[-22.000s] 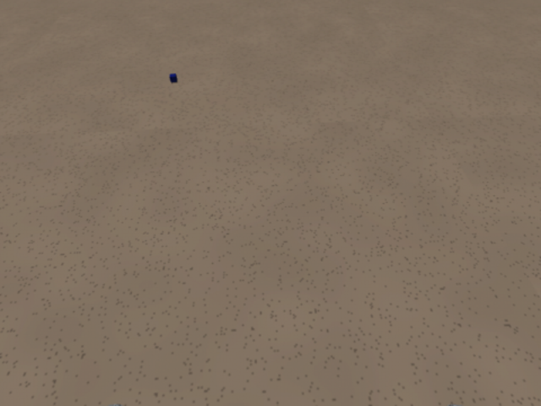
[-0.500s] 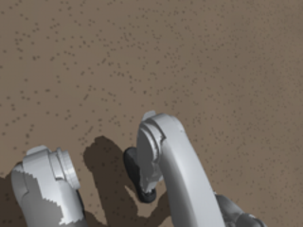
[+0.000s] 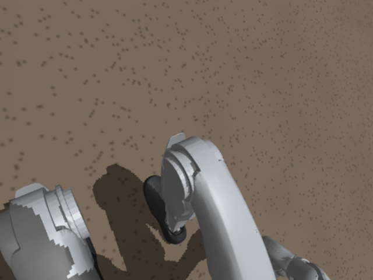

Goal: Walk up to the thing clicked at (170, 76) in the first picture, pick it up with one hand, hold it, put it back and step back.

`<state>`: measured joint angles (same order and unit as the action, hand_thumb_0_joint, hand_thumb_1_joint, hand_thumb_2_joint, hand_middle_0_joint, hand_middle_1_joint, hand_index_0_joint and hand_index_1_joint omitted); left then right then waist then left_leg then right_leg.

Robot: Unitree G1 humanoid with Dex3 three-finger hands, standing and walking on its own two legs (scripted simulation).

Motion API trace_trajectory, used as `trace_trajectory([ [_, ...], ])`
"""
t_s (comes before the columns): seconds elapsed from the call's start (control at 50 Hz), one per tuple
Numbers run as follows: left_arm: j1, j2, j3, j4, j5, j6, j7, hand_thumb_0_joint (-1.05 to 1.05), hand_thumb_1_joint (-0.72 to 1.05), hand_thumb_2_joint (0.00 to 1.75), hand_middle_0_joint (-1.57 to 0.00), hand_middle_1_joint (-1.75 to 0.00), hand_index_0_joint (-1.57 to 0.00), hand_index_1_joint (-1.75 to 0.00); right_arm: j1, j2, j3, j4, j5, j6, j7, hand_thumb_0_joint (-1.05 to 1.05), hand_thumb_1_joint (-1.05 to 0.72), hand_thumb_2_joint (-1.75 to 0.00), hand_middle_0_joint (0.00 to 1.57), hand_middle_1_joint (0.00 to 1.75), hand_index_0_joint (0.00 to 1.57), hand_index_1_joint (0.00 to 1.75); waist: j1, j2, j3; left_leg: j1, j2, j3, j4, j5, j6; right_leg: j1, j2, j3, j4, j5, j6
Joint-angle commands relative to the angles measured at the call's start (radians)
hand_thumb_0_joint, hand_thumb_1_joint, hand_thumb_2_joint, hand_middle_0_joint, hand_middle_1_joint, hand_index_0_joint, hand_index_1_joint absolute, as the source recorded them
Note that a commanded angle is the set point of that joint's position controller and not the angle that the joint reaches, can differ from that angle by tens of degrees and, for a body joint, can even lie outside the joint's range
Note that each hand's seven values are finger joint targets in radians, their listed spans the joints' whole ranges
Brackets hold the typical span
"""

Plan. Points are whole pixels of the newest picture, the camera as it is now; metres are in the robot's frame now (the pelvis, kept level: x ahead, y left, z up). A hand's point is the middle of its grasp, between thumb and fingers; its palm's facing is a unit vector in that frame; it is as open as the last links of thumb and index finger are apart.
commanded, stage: close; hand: left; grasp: from above
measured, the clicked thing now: out of the picture +0.45 +0.31 -0.28
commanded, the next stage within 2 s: settle in 1.48 s
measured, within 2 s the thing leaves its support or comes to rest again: leaves its support in 1.88 s
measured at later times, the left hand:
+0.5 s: hand out of the picture +0.44 +0.31 -0.25, palm faces -0.45 -0.15 -0.88, open 10.2 cm
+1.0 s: hand out of the picture +0.43 +0.30 -0.25, palm faces -0.45 -0.13 -0.89, open 7.9 cm
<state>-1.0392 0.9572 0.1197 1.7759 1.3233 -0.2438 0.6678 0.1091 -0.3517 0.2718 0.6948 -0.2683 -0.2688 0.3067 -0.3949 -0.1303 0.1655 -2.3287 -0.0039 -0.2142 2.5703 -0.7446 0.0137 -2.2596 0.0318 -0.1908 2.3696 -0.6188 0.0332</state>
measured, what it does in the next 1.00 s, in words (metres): stands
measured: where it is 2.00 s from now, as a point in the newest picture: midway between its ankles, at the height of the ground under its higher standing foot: (131, 246)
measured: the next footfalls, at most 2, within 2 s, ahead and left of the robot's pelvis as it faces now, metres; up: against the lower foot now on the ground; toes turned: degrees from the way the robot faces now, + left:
none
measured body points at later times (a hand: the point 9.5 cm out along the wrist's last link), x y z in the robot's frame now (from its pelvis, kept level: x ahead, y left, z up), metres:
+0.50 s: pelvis +0.00 +0.00 +0.00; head +0.27 +0.13 +0.33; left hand +0.46 +0.31 -0.20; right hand +0.05 -0.25 -0.05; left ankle +0.06 +0.12 -0.27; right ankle +0.12 -0.11 -0.27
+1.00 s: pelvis -0.01 +0.00 +0.01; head +0.27 +0.13 +0.34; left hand +0.45 +0.31 -0.20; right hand +0.04 -0.25 -0.04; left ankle +0.06 +0.12 -0.27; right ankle +0.12 -0.11 -0.27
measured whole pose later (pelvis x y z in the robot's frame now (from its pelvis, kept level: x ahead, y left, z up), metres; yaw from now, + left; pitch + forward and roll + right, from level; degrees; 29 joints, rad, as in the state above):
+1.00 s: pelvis -0.01 +0.00 +0.01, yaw -1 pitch +27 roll -14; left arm -1.04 0.98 0.11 1.76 1.33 -0.24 0.67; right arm 0.12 -0.37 0.28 0.66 -0.25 -0.28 0.29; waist -0.40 -0.14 0.17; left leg -2.32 0.00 -0.22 2.55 -0.73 0.02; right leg -2.24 0.04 -0.20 2.33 -0.60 0.04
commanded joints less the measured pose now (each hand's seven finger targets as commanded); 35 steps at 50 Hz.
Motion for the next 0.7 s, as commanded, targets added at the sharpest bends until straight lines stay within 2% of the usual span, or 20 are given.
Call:
trace_trajectory([
  [0.0,-0.237,0.219,0.003,-0.11,-0.022,-0.015,0.046,0.0,-0.14,0.68,-0.47,-0.59,-0.44,-0.62,0.186,-0.323,-0.089,0.013,0.007,0.0,-0.011,0.0,-0.91,-0.91,0.2,0.3,0.2,0.3,-0.037,0.504,-0.671,0.441,0.019,0.076,-0.267,0.254,0.002,0.429,0.051,-0.066,-0.194,0.252,-0.049],
  [0.04,-0.239,0.207,-0.01,-0.103,-0.015,-0.017,0.048,0.0,-0.13,0.68,-0.47,-0.59,-0.44,-0.62,0.179,-0.334,-0.099,0.007,0.005,-0.001,-0.011,0.0,-0.9,-0.91,0.2,0.3,0.2,0.3,-0.042,0.519,-0.642,0.44,0.023,0.065,-0.286,0.224,-0.003,0.4,0.052,-0.069,-0.186,0.222,-0.054],
  [0.06,-0.24,0.23,0.009,-0.122,-0.012,-0.018,0.054,0.0,-0.12,0.68,-0.48,-0.58,-0.44,-0.62,0.181,-0.328,-0.093,0.008,0.003,-0.001,-0.011,0.0,-0.9,-0.91,0.2,0.3,0.2,0.3,-0.03,0.525,-0.655,0.455,0.023,0.054,-0.298,0.228,-0.008,0.383,0.049,-0.079,-0.181,0.215,-0.055],
  [0.1,-0.238,0.213,-0.005,-0.126,-0.009,-0.014,0.056,0.0,-0.05,0.66,-0.54,-0.52,-0.5,-0.56,0.168,-0.338,-0.104,0.002,0.005,-0.001,-0.01,0.0,-0.9,-0.9,0.2,0.3,0.2,0.3,-0.027,0.553,-0.652,0.466,0.026,0.053,-0.304,0.23,-0.012,0.369,0.051,-0.078,-0.174,0.215,-0.058],
  [0.12,-0.232,0.233,0.006,-0.112,-0.008,-0.012,0.06,0.0,-0.03,0.69,-0.56,-0.53,-0.52,-0.57,0.164,-0.335,-0.099,0.007,0.006,-0.001,-0.01,0.0,-0.9,-0.9,0.2,0.3,0.2,0.3,-0.025,0.536,-0.66,0.471,0.027,0.049,-0.305,0.232,-0.013,0.382,0.051,-0.078,-0.175,0.222,-0.058],
  [0.14,-0.231,0.215,-0.001,-0.102,0.003,-0.007,0.059,0.0,0.0,0.65,-0.57,-0.53,-0.54,-0.57,0.182,-0.342,-0.101,-0.005,0.006,0.001,-0.008,0.0,-0.9,-0.9,0.2,0.3,0.2,0.3,-0.045,0.538,-0.651,0.465,0.026,0.057,-0.296,0.247,-0.008,0.39,0.055,-0.075,-0.176,0.241,-0.056],
  [0.16,-0.238,0.178,-0.024,-0.092,-0.008,-0.004,0.053,0.0,0.01,0.65,-0.58,-0.51,-0.55,-0.55,0.164,-0.339,-0.099,-0.012,0.008,-0.005,-0.004,0.0,-0.9,-0.9,0.2,0.3,0.2,0.3,-0.048,0.505,-0.622,0.441,0.025,0.056,-0.281,0.232,-0.004,0.374,0.05,-0.077,-0.176,0.232,-0.051],
  [0.18,-0.226,0.211,0.002,-0.076,-0.008,0.001,0.055,0.0,0.02,0.64,-0.59,-0.5,-0.56,-0.54,0.181,-0.329,-0.084,-0.002,0.006,-0.006,-0.002,0.0,-0.89,-0.9,0.2,0.3,0.2,0.3,-0.05,0.492,-0.614,0.428,0.023,0.057,-0.282,0.236,-0.002,0.38,0.051,-0.081,-0.181,0.234,-0.05],
  [0.24,-0.25,0.227,0.014,-0.077,-0.015,0.006,0.047,0.0,0.04,0.59,-0.6,-0.46,-0.57,-0.49,0.197,-0.343,-0.094,0.001,0.013,-0.009,-0.004,0.0,-0.9,-0.9,0.2,0.3,0.2,0.3,-0.053,0.497,-0.607,0.438,0.025,0.05,-0.291,0.233,-0.004,0.367,0.044,-0.078,-0.183,0.226,-0.049],
  [0.3,-0.237,0.202,-0.014,-0.061,-0.023,0.009,0.022,0.0,0.08,0.52,-0.61,-0.45,-0.59,-0.47,0.179,-0.335,-0.088,-0.011,0.012,-0.01,-0.007,0.0,-0.89,-0.9,0.2,0.3,0.2,0.3,-0.061,0.47,-0.585,0.415,0.024,0.06,-0.287,0.186,0.001,0.375,0.047,-0.072,-0.198,0.19,-0.048],
  [0.34,-0.246,0.205,-0.016,-0.08,-0.034,0.004,0.009,0.0,0.08,0.52,-0.61,-0.46,-0.59,-0.48,0.19,-0.341,-0.092,-0.011,0.016,-0.01,-0.012,0.0,-0.9,-0.9,0.2,0.3,0.2,0.3,-0.064,0.482,-0.588,0.418,0.023,0.059,-0.298,0.173,0.001,0.382,0.045,-0.07,-0.206,0.179,-0.049],
  [0.38,-0.279,0.234,-0.005,-0.138,-0.035,-0.006,0.004,0.0,0.09,0.51,-0.61,-0.46,-0.6,-0.47,0.182,-0.336,-0.094,-0.007,0.023,-0.009,-0.017,0.0,-0.9,-0.9,0.2,0.3,0.2,0.3,-0.039,0.532,-0.635,0.471,0.029,0.04,-0.316,0.19,-0.011,0.362,0.043,-0.081,-0.19,0.183,-0.055],
  [0.4,-0.284,0.238,0.002,-0.165,-0.029,-0.012,0.003,0.0,0.11,0.49,-0.63,-0.45,-0.62,-0.46,0.198,-0.334,-0.094,-0.008,0.019,-0.006,-0.016,0.0,-0.9,-0.9,0.2,0.3,0.2,0.3,-0.039,0.57,-0.674,0.507,0.029,0.039,-0.312,0.231,-0.014,0.377,0.044,-0.082,-0.184,0.215,-0.055],
  [0.42,-0.256,0.22,-0.012,-0.144,-0.027,-0.013,0.001,0.0,0.13,0.47,-0.64,-0.45,-0.63,-0.46,0.182,-0.333,-0.093,-0.013,0.019,-0.002,-0.018,0.0,-0.9,-0.9,0.2,0.3,0.2,0.3,-0.035,0.561,-0.684,0.514,0.031,0.036,-0.31,0.238,-0.017,0.379,0.045,-0.084,-0.176,0.225,-0.057],
  [0.46,-0.23,0.185,-0.037,-0.126,-0.019,-0.017,-0.001,0.0,0.17,0.45,-0.66,-0.44,-0.66,-0.44,0.185,-0.324,-0.089,-0.013,0.017,0.002,-0.012,0.0,-0.9,-0.9,0.2,0.3,0.2,0.3,-0.048,0.55,-0.667,0.51,0.031,0.038,-0.298,0.269,-0.018,0.386,0.048,-0.088,-0.171,0.254,-0.052],
  [0.52,-0.24,0.203,-0.029,-0.129,-0.016,-0.022,0.01,0.0,0.2,0.43,-0.67,-0.43,-0.68,-0.42,0.18,-0.324,-0.088,-0.009,0.017,0.006,-0.014,0.0,-0.89,-0.9,0.2,0.3,0.2,0.3,-0.039,0.558,-0.648,0.487,0.029,0.048,-0.296,0.272,-0.016,0.388,0.051,-0.084,-0.177,0.257,-0.054],
  [0.58,-0.23,0.19,-0.032,-0.095,-0.011,-0.022,0.023,0.0,0.25,0.4,-0.7,-0.4,-0.71,-0.39,0.187,-0.326,-0.077,-0.013,0.012,0.008,-0.01,0.0,-0.89,-0.9,0.2,0.3,0.2,0.3,-0.056,0.514,-0.598,0.449,0.026,0.056,-0.293,0.263,-0.009,0.389,0.055,-0.084,-0.189,0.254,-0.052],
  [0.6,-0.222,0.196,-0.025,-0.107,-0.013,-0.022,0.027,0.0,0.26,0.4,-0.71,-0.4,-0.72,-0.39,0.185,-0.329,-0.082,-0.013,0.015,0.009,-0.012,0.0,-0.89,-0.9,0.2,0.3,0.2,0.3,-0.046,0.511,-0.61,0.453,0.026,0.059,-0.294,0.266,-0.008,0.393,0.06,-0.082,-0.197,0.253,-0.052],
  [0.66,-0.232,0.192,-0.029,-0.095,-0.006,-0.021,0.039,0.0,0.3,0.38,-0.74,-0.38,-0.75,-0.37,0.184,-0.337,-0.08,-0.018,0.009,0.002,-0.01,0.0,-0.89,-0.9,0.2,0.3,0.2,0.3,-0.06,0.517,-0.593,0.458,0.028,0.05,-0.3,0.249,-0.009,0.371,0.053,-0.088,-0.194,0.238,-0.051],
  [0.68,-0.223,0.205,-0.029,-0.088,-0.006,-0.019,0.043,0.0,0.32,0.35,-0.74,-0.38,-0.76,-0.36,0.175,-0.344,-0.088,-0.02,0.012,0.002,-0.014,0.0,-0.89,-0.9,0.2,0.3,0.2,0.3,-0.052,0.507,-0.594,0.455,0.029,0.051,-0.311,0.226,-0.011,0.38,0.055,-0.082,-0.197,0.22,-0.053],
])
